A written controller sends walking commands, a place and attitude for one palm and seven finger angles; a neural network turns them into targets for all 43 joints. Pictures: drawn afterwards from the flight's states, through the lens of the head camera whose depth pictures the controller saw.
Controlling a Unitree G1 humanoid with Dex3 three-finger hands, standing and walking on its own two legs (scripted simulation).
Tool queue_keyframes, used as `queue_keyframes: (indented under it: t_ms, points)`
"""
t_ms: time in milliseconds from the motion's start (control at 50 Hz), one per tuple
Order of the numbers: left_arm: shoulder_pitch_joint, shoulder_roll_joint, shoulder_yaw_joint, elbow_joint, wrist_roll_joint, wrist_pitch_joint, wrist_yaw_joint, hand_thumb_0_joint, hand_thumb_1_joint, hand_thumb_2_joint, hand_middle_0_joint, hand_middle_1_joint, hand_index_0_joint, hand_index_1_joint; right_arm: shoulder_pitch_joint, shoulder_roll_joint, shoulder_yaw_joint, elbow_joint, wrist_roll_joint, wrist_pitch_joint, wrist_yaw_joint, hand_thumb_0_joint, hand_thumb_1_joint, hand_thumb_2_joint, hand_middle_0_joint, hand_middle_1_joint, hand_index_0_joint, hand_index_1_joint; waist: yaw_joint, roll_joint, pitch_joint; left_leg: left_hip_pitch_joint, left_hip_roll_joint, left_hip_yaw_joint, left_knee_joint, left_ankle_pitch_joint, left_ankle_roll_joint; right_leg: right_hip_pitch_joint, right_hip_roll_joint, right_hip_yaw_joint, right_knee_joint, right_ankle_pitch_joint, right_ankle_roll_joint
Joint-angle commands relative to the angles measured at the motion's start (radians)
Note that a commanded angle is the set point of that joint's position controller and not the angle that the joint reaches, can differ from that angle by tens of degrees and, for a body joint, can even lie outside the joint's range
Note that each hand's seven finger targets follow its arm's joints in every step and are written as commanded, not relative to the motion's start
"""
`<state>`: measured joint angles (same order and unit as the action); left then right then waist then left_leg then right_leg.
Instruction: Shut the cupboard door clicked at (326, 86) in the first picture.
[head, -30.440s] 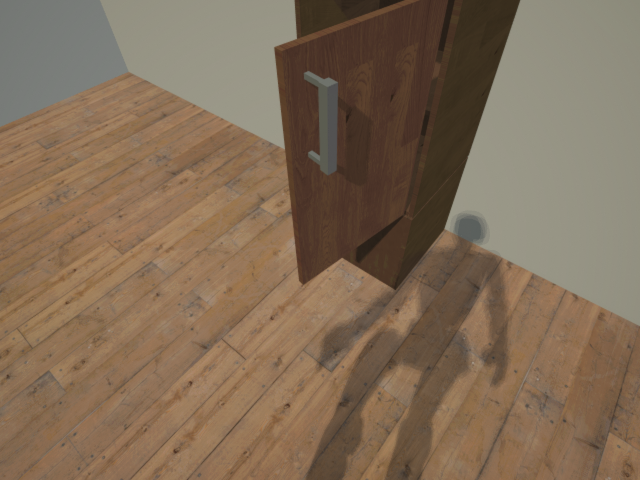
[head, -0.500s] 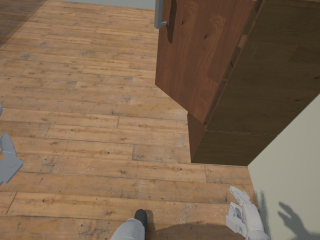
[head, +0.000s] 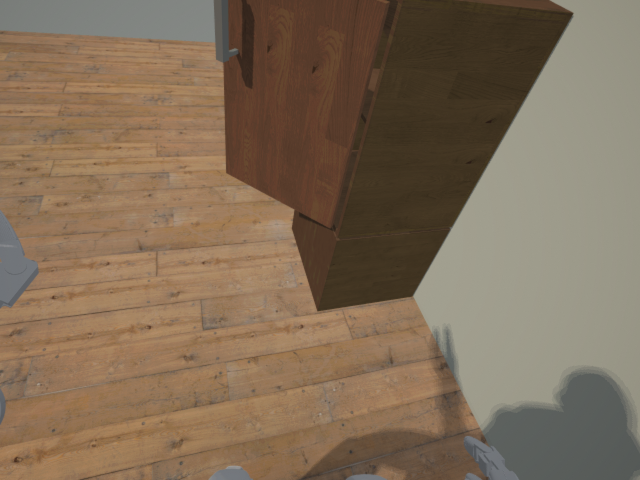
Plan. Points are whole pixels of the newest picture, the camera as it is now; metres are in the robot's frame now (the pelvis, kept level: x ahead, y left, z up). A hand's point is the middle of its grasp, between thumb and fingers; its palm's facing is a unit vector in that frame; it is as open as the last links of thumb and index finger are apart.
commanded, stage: stop stepping back and stand still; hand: left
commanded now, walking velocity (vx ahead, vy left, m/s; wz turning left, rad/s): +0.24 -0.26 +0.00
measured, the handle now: (227, 20) +1.00 +0.22 +0.15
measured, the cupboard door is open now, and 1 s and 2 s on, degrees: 44 44 44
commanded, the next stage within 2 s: let the arm hang, fingers relaxed in 0.68 s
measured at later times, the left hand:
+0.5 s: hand (42, 338) +0.19 +0.24 +0.18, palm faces +0.53 -0.79 -0.30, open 7.4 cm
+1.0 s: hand out of the picture +0.13 +0.19 -0.10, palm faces +0.06 -0.96 -0.29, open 7.4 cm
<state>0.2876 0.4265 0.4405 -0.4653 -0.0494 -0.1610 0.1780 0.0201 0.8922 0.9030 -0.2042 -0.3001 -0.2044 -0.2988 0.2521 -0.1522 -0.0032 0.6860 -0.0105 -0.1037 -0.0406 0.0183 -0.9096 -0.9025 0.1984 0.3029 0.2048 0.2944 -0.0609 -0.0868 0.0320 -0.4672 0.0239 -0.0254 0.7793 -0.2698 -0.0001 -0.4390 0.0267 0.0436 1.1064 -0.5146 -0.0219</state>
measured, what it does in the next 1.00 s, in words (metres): steps on the spot: right foot, then left foot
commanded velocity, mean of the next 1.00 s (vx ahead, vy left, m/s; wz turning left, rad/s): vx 0.04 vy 0.02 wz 0.00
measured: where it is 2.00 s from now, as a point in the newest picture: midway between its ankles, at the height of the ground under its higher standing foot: outside the picture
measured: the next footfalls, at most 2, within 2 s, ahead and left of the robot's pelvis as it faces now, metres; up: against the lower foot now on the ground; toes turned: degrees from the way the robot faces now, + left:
right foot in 0.22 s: -0.04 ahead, -0.09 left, +0.00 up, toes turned -7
left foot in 0.54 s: +0.07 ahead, +0.12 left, +0.00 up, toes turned +6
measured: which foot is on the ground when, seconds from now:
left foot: down 0.00-0.20, up 0.22-0.52, down 0.54-1.00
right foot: up 0.00-0.20, down 0.22-0.56, up 0.58-0.70, down 0.72-1.00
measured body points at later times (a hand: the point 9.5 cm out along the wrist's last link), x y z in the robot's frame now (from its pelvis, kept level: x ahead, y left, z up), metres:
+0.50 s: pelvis +0.00 -0.02 +0.02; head -0.03 -0.03 +0.47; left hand +0.16 +0.28 +0.19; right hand +0.15 -0.28 -0.06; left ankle +0.07 +0.12 -0.69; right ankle -0.08 -0.09 -0.71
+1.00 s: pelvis +0.02 -0.01 +0.02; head +0.03 -0.03 +0.46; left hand +0.13 +0.24 -0.07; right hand +0.15 -0.25 -0.12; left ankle +0.03 +0.11 -0.71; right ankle -0.01 -0.12 -0.71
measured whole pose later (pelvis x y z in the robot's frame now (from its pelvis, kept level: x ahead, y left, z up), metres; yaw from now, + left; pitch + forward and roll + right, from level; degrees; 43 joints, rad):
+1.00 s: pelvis +0.02 -0.01 +0.02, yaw +3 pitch +1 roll +1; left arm 0.31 0.21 0.02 0.57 0.03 0.05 0.00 0.01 0.91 0.90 -0.19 -0.30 -0.19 -0.30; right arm 0.20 -0.26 0.00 0.82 -0.03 0.01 0.01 0.02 -0.91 -0.90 0.20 0.30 0.21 0.29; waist -0.01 0.03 -0.02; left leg -0.34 0.00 0.04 0.63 -0.29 0.00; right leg -0.26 -0.05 -0.07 0.67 -0.42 -0.01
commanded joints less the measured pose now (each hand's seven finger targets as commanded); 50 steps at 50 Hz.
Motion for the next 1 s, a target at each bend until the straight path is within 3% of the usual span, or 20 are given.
queue_keyframes:
  t_ms: [0, 100, 140, 180, 200, 240, 280, 380, 440, 500, 520, 560, 580, 680, 720, 740, 760, 840, 920, 980]
  points:
    - [0.301, 0.237, 0.17, -0.493, -0.012, -0.105, -0.015, 0.0, 0.9, 0.9, -0.2, -0.3, -0.2, -0.3, -0.156, -0.159, -0.053, -0.221, -0.006, -0.055, 0.022, 0.0, -0.9, -0.9, 0.2, 0.3, 0.2, 0.3, 0.067, 0.399, -0.175, 0.063, 0.193, -0.339, -0.651, -0.477, -0.055, 0.05, 0.045, -0.067, 0.017, 0.122, -0.003]
    - [0.473, 0.235, 0.198, -0.369, -0.008, -0.08, 0.003, 0.0, 0.9, 0.9, -0.2, -0.3, -0.2, -0.3, -0.124, -0.145, -0.027, -0.206, -0.018, -0.005, 0.002, 0.0, -0.9, -0.9, 0.2, 0.3, 0.2, 0.3, 0.06, 0.428, -0.186, -0.063, 0.15, -0.134, -0.567, -0.36, 0.032, 0.397, 0.082, -0.196, -0.519, -0.006, -0.026]
    - [0.453, 0.236, 0.204, -0.267, -0.012, -0.05, 0.005, 0.0, 0.9, 0.9, -0.2, -0.3, -0.2, -0.3, -0.091, -0.139, -0.03, -0.183, -0.011, 0.009, -0.015, 0.0, -0.9, -0.9, 0.2, 0.3, 0.2, 0.3, 0.05, 0.292, -0.176, -0.103, 0.092, -0.074, -0.41, -0.283, 0.008, 0.5, 0.017, -0.141, -0.737, 0.002, -0.048]
    - [0.346, 0.255, 0.217, -0.188, -0.005, -0.038, 0.002, 0.0, 0.9, 0.9, -0.2, -0.3, -0.2, -0.3, -0.059, -0.135, -0.039, -0.173, -0.006, 0.039, -0.018, 0.0, -0.9, -0.9, 0.2, 0.3, 0.2, 0.3, 0.04, -0.075, -0.109, -0.291, 0.01, 0.021, 0.046, -0.159, -0.005, 0.487, -0.317, 0.275, -0.911, 0.001, -0.16]
    - [0.262, 0.276, 0.235, -0.149, -0.012, -0.054, 0.005, 0.0, 0.9, 0.9, -0.2, -0.3, -0.2, -0.3, -0.076, -0.162, -0.042, -0.166, -0.008, 0.031, -0.025, 0.0, -0.9, -0.9, 0.2, 0.3, 0.2, 0.3, 0.035, -0.121, -0.027, -0.359, 0.001, 0.015, 0.239, -0.145, -0.016, 0.393, -0.413, 0.368, -0.951, 0.159, -0.186]
    - [0.138, 0.251, 0.195, -0.075, -0.004, -0.08, 0.014, 0.0, 0.9, 0.9, -0.2, -0.3, -0.2, -0.3, -0.076, -0.16, -0.033, -0.143, 0.009, -0.013, -0.021, 0.0, -0.9, -0.9, 0.2, 0.3, 0.2, 0.3, 0.016, -0.125, -0.118, -0.314, 0.038, 0.006, 0.273, -0.099, -0.027, 0.423, -0.405, 0.255, -0.828, 0.406, -0.195]
    - [0.186, 0.131, 0.075, 0.049, 0.003, -0.057, -0.006, 0.0, 0.9, 0.9, -0.2, -0.3, -0.2, -0.3, -0.075, -0.182, -0.051, -0.143, 0.021, -0.01, -0.028, 0.0, -0.9, -0.9, 0.2, 0.3, 0.2, 0.3, 0.032, -0.091, -0.016, -0.221, 0.049, 0.021, 0.225, -0.009, -0.022, 0.301, -0.312, 0.143, -0.777, 0.469, -0.147]
    - [-0.034, 0.112, -0.039, -0.064, 0.033, -0.096, -0.001, 0.0, 0.9, 0.9, -0.2, -0.3, -0.2, -0.3, -0.163, -0.163, -0.028, -0.148, 0.007, -0.044, -0.053, 0.0, -0.9, -0.9, 0.2, 0.3, 0.2, 0.3, 0.068, -0.056, 0.094, -0.042, 0.002, 0.15, 0.022, 0.033, 0.007, 0.186, -0.251, 0.008, -0.817, 0.528, -0.059]
    - [-0.096, 0.214, 0.04, -0.241, 0.039, -0.125, 0.013, 0.0, 0.9, 0.9, -0.2, -0.3, -0.2, -0.3, -0.171, -0.176, -0.044, -0.164, 0.004, -0.067, -0.057, 0.0, -0.9, -0.9, 0.2, 0.3, 0.2, 0.3, 0.087, -0.066, 0.067, 0.04, 0.001, 0.149, -0.075, 0.036, 0.018, 0.21, -0.272, 0.033, -0.797, 0.626, -0.061]
    - [0.039, 0.237, 0.129, -0.356, 0.019, -0.145, 0.023, 0.0, 0.9, 0.9, -0.2, -0.3, -0.2, -0.3, -0.123, -0.166, -0.048, -0.19, 0.006, -0.068, -0.057, 0.0, -0.9, -0.9, 0.2, 0.3, 0.2, 0.3, 0.063, 0.136, -0.101, 0.282, -0.04, 0.144, -0.335, 0.218, 0.043, 0.298, -0.208, -0.039, -0.532, 0.83, -0.03]
    - [0.082, 0.242, 0.154, -0.392, 0.01, -0.154, 0.027, 0.0, 0.9, 0.9, -0.2, -0.3, -0.2, -0.3, -0.116, -0.182, -0.057, -0.208, 0.01, -0.063, -0.056, 0.0, -0.9, -0.9, 0.2, 0.3, 0.2, 0.3, 0.06, 0.28, -0.2, 0.463, 0.044, 0.046, -0.349, 0.47, 0.075, 0.23, -0.144, -0.065, -0.371, 0.767, 0.02]
    - [0.153, 0.21, 0.145, -0.334, 0.003, -0.158, 0.028, 0.0, 0.9, 0.9, -0.2, -0.3, -0.2, -0.3, -0.09, -0.176, -0.055, -0.215, 0.01, -0.045, -0.028, 0.0, -0.9, -0.9, 0.2, 0.3, 0.2, 0.3, 0.065, 0.416, -0.276, 0.617, 0.251, -0.209, -0.312, 0.88, 0.193, 0.015, -0.023, -0.064, -0.164, 0.048, 0.041]
    - [0.186, 0.22, 0.162, -0.273, 0.006, -0.14, 0.021, 0.0, 0.9, 0.9, -0.2, -0.3, -0.2, -0.3, -0.11, -0.154, -0.052, -0.212, -0.001, -0.041, -0.023, 0.0, -0.9, -0.9, 0.2, 0.3, 0.2, 0.3, 0.067, 0.44, -0.237, 0.528, 0.281, -0.241, -0.362, 0.744, 0.209, 0.013, -0.028, -0.033, -0.186, -0.045, 0.029]
    - [0.334, 0.15, 0.14, -0.125, -0.006, -0.084, -0.003, 0.0, 0.9, 0.9, -0.2, -0.3, -0.2, -0.3, -0.115, -0.164, -0.041, -0.229, 0.038, -0.032, -0.019, 0.0, -0.9, -0.9, 0.2, 0.3, 0.2, 0.3, 0.059, 0.192, -0.124, 0.098, 0.133, 0.026, -0.344, 0.024, 0.054, 0.339, -0.036, -0.093, -0.667, 0.259, 0.043]
    - [0.334, 0.157, 0.134, -0.087, -0.012, -0.072, -0.009, 0.0, 0.9, 0.9, -0.2, -0.3, -0.2, -0.3, -0.118, -0.157, -0.038, -0.236, 0.031, -0.02, -0.019, 0.0, -0.9, -0.9, 0.2, 0.3, 0.2, 0.3, 0.043, -0.002, -0.078, 0.06, 0.037, 0.061, -0.205, -0.139, 0.004, 0.226, -0.162, 0.129, -0.821, 0.156, -0.026]
    - [0.316, 0.143, 0.114, -0.097, -0.016, -0.06, -0.01, 0.0, 0.9, 0.9, -0.2, -0.3, -0.2, -0.3, -0.115, -0.158, -0.041, -0.231, 0.031, -0.015, -0.018, 0.0, -0.9, -0.9, 0.2, 0.3, 0.2, 0.3, 0.046, -0.066, -0.059, 0.067, 0.007, 0.059, -0.113, -0.124, -0.008, 0.149, -0.236, 0.252, -0.879, 0.063, -0.066]
    - [0.128, 0.041, -0.302, 0.558, 0.117, 0.088, -0.152, 0.0, 0.9, 0.9, -0.2, -0.3, -0.2, -0.3, -0.198, -0.316, -0.064, -0.019, -0.002, -0.044, 0.062, 0.0, -0.9, -0.9, 0.2, 0.3, 0.2, 0.3, 0.02, -0.03, -0.002, -0.006, 0.087, 0.018, 0.021, -0.085, -0.012, 0.06, -0.352, 0.137, -0.705, 0.506, -0.109]
    - [0.093, -0.075, -0.354, 0.652, 0.082, 0.159, -0.187, 0.0, 0.9, 0.9, -0.2, -0.3, -0.2, -0.3, -0.092, -0.215, -0.037, -0.032, -0.008, 0.047, 0.049, 0.0, -0.9, -0.9, 0.2, 0.3, 0.2, 0.3, 0.046, -0.033, -0.098, 0.154, 0.072, -0.014, -0.151, 0.324, 0.013, 0.09, -0.182, -0.026, -0.527, 0.627, -0.009]
    - [0.046, -0.021, -0.361, 0.875, 0.091, 0.147, -0.171, 0.0, 0.9, 0.9, -0.2, -0.3, -0.2, -0.3, -0.092, -0.224, -0.034, -0.012, -0.024, 0.08, 0.042, 0.0, -0.9, -0.9, 0.2, 0.3, 0.2, 0.3, 0.062, -0.271, -0.11, 0.153, 0.014, 0.009, -0.155, 0.245, 0.009, 0.24, -0.221, 0.008, -0.579, 0.908, -0.049]
    - [0.034, -0.036, -0.384, 1.047, 0.073, 0.156, -0.156, 0.0, 0.9, 0.9, -0.2, -0.3, -0.2, -0.3, -0.057, -0.197, -0.019, 0.075, -0.022, 0.093, 0.039, 0.0, -0.9, -0.9, 0.2, 0.3, 0.2, 0.3, 0.059, -0.055, -0.144, 0.246, 0.035, 0.006, -0.249, 0.416, 0.008, 0.279, -0.192, -0.024, -0.561, 0.778, -0.018]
